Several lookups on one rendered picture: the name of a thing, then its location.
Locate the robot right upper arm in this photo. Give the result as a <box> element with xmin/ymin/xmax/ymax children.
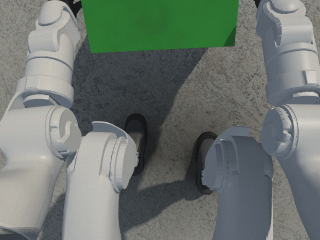
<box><xmin>259</xmin><ymin>104</ymin><xmax>320</xmax><ymax>240</ymax></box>

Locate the left robot thigh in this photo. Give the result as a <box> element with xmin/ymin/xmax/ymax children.
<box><xmin>61</xmin><ymin>131</ymin><xmax>133</xmax><ymax>240</ymax></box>

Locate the robot right forearm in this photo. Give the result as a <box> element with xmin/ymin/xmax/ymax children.
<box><xmin>255</xmin><ymin>0</ymin><xmax>320</xmax><ymax>106</ymax></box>

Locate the right robot thigh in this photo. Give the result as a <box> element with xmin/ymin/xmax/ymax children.
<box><xmin>208</xmin><ymin>135</ymin><xmax>273</xmax><ymax>240</ymax></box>

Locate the robot thigh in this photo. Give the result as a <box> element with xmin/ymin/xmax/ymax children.
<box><xmin>61</xmin><ymin>131</ymin><xmax>133</xmax><ymax>240</ymax></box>
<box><xmin>208</xmin><ymin>135</ymin><xmax>273</xmax><ymax>240</ymax></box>

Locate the robot left hand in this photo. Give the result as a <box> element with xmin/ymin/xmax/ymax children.
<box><xmin>48</xmin><ymin>0</ymin><xmax>82</xmax><ymax>18</ymax></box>

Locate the robot left upper arm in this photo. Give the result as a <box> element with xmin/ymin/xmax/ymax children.
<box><xmin>0</xmin><ymin>105</ymin><xmax>82</xmax><ymax>240</ymax></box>

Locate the robot left forearm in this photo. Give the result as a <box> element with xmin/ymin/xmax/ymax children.
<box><xmin>0</xmin><ymin>0</ymin><xmax>81</xmax><ymax>152</ymax></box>

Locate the carton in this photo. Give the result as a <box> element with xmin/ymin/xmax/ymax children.
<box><xmin>81</xmin><ymin>0</ymin><xmax>239</xmax><ymax>53</ymax></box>

